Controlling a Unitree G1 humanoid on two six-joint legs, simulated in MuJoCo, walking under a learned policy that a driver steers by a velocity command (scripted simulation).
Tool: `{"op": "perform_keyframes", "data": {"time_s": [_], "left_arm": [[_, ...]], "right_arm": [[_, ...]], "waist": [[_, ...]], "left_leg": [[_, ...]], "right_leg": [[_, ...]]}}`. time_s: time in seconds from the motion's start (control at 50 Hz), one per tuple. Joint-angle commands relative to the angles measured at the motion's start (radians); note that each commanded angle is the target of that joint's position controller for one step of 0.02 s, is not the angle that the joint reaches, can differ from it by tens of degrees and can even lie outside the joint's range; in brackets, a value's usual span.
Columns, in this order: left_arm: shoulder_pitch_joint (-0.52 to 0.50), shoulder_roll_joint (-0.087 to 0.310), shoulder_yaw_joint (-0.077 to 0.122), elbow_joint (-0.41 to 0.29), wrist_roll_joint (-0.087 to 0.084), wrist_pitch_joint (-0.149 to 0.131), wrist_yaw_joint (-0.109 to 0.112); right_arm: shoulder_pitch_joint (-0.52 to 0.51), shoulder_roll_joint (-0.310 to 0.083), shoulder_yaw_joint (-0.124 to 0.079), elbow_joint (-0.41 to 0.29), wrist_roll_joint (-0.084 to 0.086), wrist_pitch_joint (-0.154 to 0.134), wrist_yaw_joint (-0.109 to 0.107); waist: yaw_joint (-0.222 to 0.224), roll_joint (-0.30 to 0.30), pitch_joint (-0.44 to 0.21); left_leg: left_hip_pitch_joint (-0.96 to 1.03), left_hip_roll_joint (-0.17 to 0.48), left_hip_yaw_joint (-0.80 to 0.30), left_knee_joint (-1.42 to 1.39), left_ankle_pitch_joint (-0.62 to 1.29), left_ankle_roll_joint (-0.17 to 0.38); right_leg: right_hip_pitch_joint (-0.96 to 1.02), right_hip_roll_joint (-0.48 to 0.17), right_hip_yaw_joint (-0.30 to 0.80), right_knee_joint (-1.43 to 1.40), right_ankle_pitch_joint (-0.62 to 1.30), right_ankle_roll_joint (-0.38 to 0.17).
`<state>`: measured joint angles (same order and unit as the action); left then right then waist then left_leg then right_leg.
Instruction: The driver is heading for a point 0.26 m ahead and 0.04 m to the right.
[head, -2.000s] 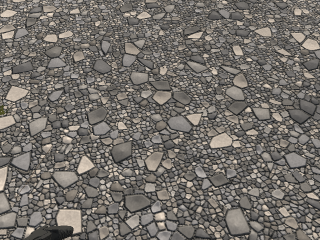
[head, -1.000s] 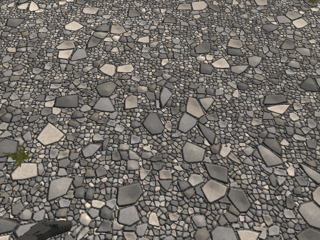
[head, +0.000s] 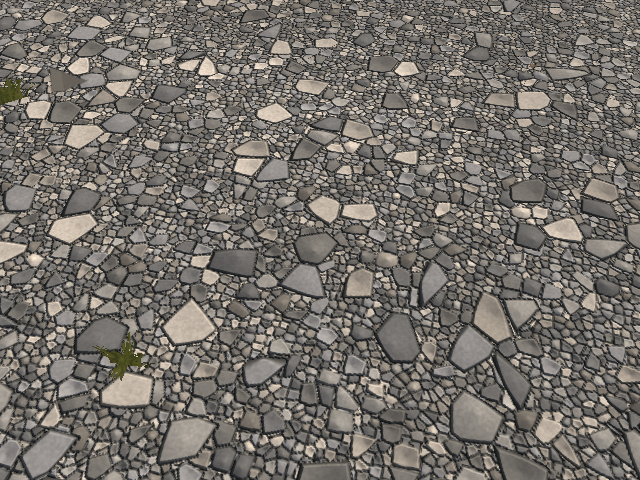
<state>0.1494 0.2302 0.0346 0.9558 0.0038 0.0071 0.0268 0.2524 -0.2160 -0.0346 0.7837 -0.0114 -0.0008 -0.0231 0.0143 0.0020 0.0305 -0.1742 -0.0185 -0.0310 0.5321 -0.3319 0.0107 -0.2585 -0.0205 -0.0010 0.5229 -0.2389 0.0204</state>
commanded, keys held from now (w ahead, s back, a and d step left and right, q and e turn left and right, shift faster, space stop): no key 1.00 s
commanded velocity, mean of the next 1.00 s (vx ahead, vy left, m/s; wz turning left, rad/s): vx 0.00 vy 0.00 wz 0.00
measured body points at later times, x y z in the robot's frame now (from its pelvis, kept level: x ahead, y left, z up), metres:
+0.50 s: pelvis +0.00 +0.00 +0.00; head +0.01 +0.00 +0.45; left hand +0.05 +0.26 -0.15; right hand +0.04 -0.25 -0.14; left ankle -0.03 +0.11 -0.73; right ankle +0.03 -0.13 -0.73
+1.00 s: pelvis +0.00 +0.00 +0.00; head +0.01 +0.00 +0.45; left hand +0.02 +0.25 -0.15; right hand +0.00 -0.24 -0.15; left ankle -0.03 +0.11 -0.73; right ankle +0.03 -0.13 -0.73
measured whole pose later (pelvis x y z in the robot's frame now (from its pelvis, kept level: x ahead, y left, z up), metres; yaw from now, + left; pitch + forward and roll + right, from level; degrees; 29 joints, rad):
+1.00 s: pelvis +0.00 +0.00 +0.00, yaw -1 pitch -1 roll +0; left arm 0.21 0.19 0.03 1.13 0.00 0.01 0.05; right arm 0.30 -0.18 -0.01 1.07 0.00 -0.01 -0.03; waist 0.01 -0.01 0.04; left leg -0.14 -0.02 -0.01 0.46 -0.30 0.01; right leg -0.24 -0.02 0.02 0.47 -0.21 0.02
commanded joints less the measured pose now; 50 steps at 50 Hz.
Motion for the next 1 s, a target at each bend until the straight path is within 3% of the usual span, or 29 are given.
{"op": "perform_keyframes", "data": {"time_s": [0.02,0.44,1.0], "left_arm": [[-0.009,0.11,0.024,-0.015,-0.001,-0.004,0.007],[0.012,0.091,0.023,0.122,-0.003,0.004,0.022],[0.103,0.057,0.006,0.16,-0.006,0.003,0.027]], "right_arm": [[0.018,-0.099,-0.025,-0.03,0.001,-0.014,-0.005],[0.061,-0.085,-0.012,0.157,0.005,-0.017,-0.016],[0.116,-0.054,0.011,0.279,0.01,-0.016,-0.014]], "waist": [[0.003,0.008,-0.037],[0.003,0.003,0.005],[-0.007,0.0,0.026]], "left_leg": [[-0.076,0.052,-0.05,-0.109,0.247,0.02],[-0.074,0.039,-0.026,-0.165,0.168,0.015],[-0.08,0.031,-0.01,-0.178,0.16,0.017]], "right_leg": [[0.103,-0.032,0.041,-0.055,0.194,-0.024],[0.099,-0.018,0.029,-0.101,0.138,-0.021],[0.085,-0.01,0.023,-0.106,0.139,-0.022]]}}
